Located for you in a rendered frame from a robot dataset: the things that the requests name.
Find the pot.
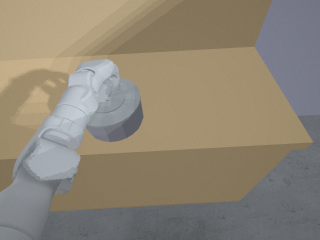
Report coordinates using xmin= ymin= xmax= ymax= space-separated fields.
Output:
xmin=86 ymin=100 xmax=144 ymax=142

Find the table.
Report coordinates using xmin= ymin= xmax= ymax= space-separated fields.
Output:
xmin=0 ymin=0 xmax=313 ymax=212

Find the lid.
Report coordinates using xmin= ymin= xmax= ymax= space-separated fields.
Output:
xmin=86 ymin=77 xmax=141 ymax=129

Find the left robot forearm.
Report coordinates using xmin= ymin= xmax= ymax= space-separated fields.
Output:
xmin=12 ymin=66 xmax=104 ymax=181

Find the knob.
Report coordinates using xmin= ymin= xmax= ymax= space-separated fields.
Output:
xmin=102 ymin=83 xmax=112 ymax=97

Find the robot left upper arm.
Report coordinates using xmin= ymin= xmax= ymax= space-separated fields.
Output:
xmin=0 ymin=137 xmax=81 ymax=240

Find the robot left hand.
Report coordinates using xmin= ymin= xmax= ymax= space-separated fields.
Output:
xmin=76 ymin=59 xmax=121 ymax=103

